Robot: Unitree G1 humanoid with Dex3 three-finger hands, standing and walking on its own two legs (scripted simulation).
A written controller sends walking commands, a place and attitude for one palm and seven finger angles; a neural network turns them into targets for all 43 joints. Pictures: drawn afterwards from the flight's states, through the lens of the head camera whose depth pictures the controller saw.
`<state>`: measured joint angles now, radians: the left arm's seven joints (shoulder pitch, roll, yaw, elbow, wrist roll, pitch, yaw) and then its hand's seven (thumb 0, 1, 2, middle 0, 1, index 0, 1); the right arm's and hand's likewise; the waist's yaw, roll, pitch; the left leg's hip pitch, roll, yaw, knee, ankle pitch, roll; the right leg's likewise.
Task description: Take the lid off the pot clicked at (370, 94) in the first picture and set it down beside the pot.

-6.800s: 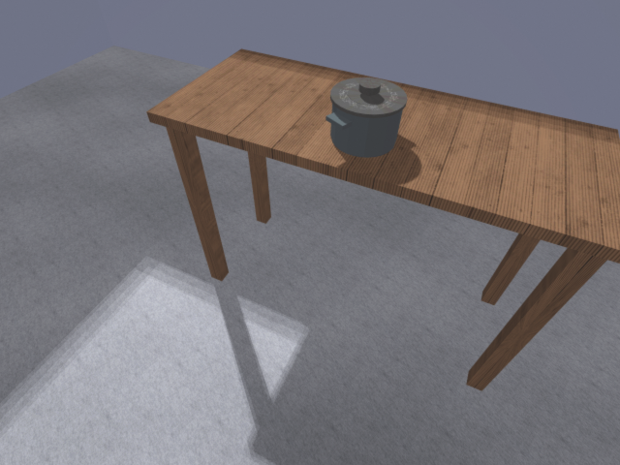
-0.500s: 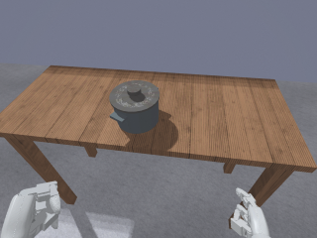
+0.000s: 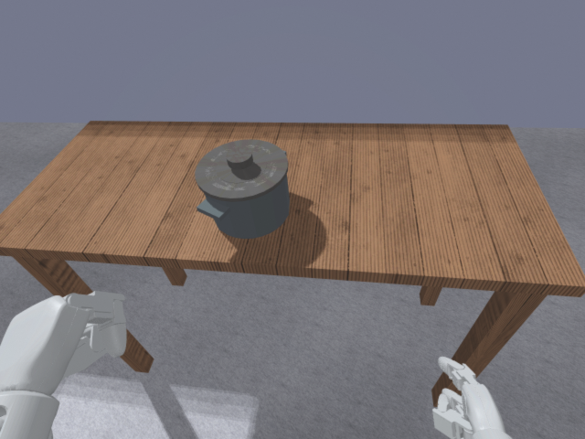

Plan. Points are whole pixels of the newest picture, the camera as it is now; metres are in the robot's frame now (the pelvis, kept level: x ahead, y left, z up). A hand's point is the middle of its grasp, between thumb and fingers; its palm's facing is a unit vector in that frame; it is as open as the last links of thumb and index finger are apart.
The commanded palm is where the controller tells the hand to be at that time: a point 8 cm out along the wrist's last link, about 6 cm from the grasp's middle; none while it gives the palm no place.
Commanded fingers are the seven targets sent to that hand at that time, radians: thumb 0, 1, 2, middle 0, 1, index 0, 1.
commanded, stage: reach forward and open the fingers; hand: left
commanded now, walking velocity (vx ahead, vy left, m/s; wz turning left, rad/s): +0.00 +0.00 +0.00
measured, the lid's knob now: (239, 158) +0.53 +0.16 +0.10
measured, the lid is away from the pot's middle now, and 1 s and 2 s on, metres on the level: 0.00 0.00 0.00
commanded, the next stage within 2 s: move the open hand above the knob in 0.94 s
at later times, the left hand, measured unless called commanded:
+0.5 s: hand (70, 318) +0.20 +0.28 +0.13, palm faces -0.17 -0.06 -0.98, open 6.0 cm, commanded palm +0.19 +0.27 +0.20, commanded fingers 0.00 -0.13 1.38 -0.90 -0.29 -0.90 -0.29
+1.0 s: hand (59, 264) +0.25 +0.30 +0.17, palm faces -0.07 -0.02 -1.00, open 10.0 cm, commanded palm +0.22 +0.29 +0.23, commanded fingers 0.00 -0.34 1.52 -0.84 -0.08 -0.84 -0.08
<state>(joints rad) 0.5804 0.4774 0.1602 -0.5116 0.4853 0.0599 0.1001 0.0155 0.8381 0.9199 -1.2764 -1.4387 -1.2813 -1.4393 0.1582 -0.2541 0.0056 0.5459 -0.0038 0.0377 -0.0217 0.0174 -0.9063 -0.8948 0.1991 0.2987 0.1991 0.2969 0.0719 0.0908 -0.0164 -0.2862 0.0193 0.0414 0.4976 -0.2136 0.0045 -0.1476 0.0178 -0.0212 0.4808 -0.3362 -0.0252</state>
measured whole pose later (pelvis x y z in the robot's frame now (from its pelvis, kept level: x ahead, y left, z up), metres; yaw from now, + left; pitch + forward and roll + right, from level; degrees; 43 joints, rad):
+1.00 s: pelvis -0.05 +0.03 +0.00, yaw +3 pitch -2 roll -1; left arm -0.19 0.69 0.01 -0.10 0.76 0.08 -0.33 0.00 -0.31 1.49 -0.85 -0.10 -0.86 -0.10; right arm 0.10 -0.27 0.03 0.58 0.05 0.08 0.02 0.02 -0.91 -0.89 0.20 0.30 0.20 0.30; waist 0.07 0.13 0.03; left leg -0.28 -0.03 0.02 0.42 -0.10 0.06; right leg -0.15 -0.03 -0.05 0.45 -0.26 0.02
